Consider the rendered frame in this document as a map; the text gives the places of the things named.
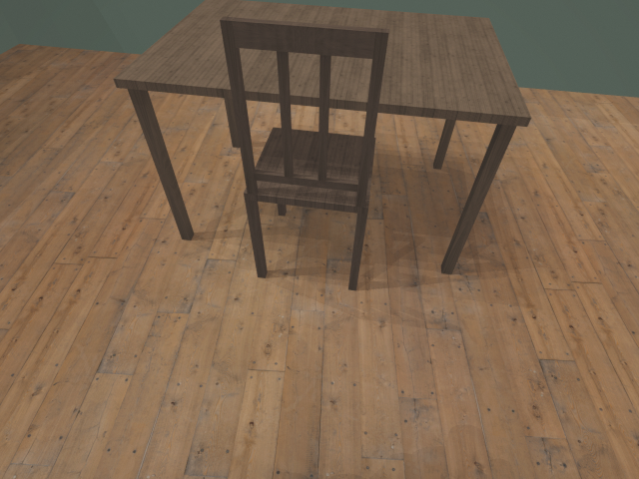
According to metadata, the table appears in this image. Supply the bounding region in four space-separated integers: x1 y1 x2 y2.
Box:
113 0 531 274

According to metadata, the chair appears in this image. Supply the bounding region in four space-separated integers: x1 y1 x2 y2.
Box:
220 17 389 290

